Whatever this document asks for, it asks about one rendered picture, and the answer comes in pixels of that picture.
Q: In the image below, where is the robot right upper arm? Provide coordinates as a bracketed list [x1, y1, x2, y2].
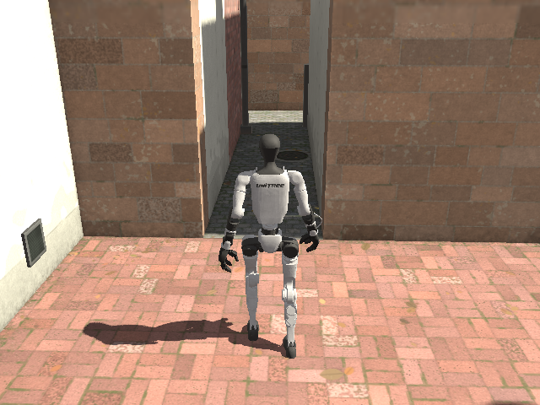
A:
[288, 170, 311, 216]

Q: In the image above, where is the robot right hand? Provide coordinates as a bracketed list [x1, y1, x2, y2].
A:
[300, 233, 320, 252]

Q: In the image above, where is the right robot foot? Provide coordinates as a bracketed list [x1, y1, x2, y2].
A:
[283, 335, 296, 359]

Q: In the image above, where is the robot left upper arm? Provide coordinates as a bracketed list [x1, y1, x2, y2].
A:
[231, 170, 252, 219]

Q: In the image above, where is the robot torso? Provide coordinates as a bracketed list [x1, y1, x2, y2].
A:
[250, 167, 289, 253]

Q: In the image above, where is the right robot forearm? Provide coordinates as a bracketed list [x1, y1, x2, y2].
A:
[302, 203, 318, 236]

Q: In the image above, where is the left robot forearm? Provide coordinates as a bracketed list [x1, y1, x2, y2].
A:
[221, 206, 239, 250]

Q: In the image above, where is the robot left hand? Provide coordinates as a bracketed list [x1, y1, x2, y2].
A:
[219, 247, 239, 273]

